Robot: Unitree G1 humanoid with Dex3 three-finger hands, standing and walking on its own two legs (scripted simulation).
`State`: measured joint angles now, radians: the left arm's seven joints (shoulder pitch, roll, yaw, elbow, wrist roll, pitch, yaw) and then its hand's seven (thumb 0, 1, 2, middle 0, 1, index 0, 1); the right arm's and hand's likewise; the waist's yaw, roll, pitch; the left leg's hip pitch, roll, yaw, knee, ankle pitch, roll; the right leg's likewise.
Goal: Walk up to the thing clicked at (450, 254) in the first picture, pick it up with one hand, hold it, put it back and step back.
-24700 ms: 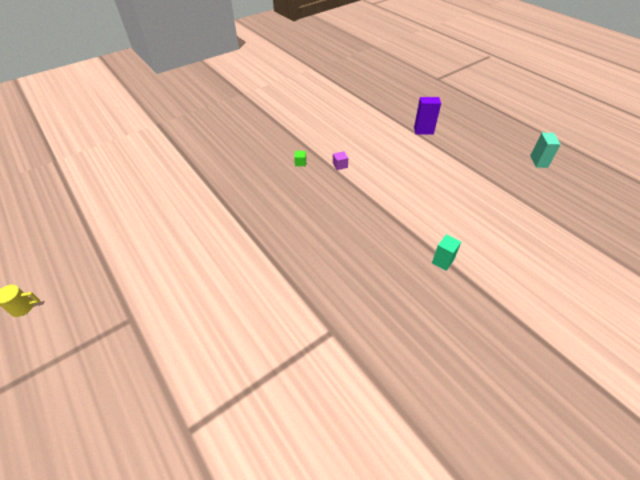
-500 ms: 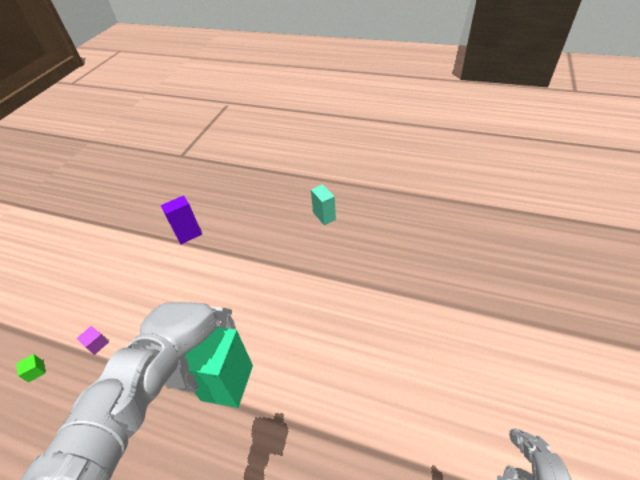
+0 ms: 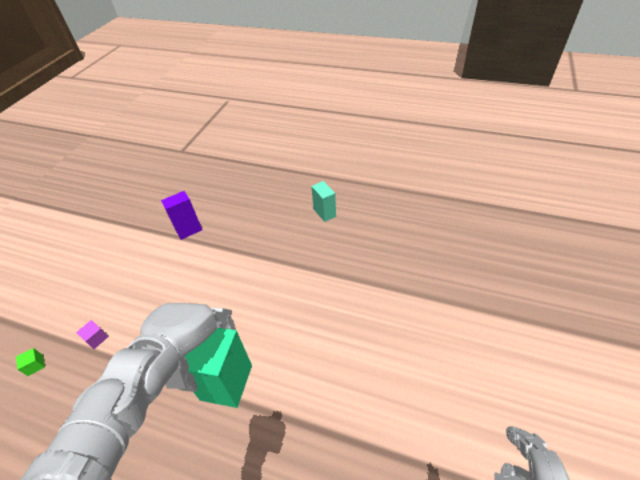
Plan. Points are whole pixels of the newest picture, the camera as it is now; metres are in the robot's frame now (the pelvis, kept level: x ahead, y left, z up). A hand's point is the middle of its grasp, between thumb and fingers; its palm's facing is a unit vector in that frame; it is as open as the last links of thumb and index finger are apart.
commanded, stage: crouch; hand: left
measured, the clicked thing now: (217, 366) +0.30 +0.19 -0.09
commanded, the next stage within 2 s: none
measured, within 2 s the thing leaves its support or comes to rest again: neither
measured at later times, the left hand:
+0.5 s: hand (220, 381) +0.34 +0.23 -0.24, palm faces -0.42 +0.11 -0.90, open 9.8 cm
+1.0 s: hand (246, 398) +0.38 +0.23 -0.44, palm faces -0.48 +0.06 -0.88, open 9.7 cm
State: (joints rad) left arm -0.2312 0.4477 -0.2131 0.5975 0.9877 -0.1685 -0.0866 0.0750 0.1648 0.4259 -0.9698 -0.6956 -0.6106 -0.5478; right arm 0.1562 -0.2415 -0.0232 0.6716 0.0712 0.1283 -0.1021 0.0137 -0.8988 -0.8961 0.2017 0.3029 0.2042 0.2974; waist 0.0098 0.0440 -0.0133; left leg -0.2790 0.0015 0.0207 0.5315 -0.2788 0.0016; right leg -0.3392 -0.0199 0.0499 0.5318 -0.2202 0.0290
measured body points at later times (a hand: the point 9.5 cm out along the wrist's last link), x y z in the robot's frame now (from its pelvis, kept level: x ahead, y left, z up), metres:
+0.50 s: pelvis -0.04 +0.00 -0.14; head +0.09 +0.02 +0.29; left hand +0.35 +0.22 -0.19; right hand +0.05 -0.28 -0.26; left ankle +0.00 +0.12 -0.73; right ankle +0.04 -0.14 -0.73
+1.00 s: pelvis -0.07 +0.01 -0.30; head +0.14 +0.04 +0.10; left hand +0.40 +0.22 -0.39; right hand -0.01 -0.27 -0.42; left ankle +0.00 +0.12 -0.73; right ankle +0.03 -0.14 -0.73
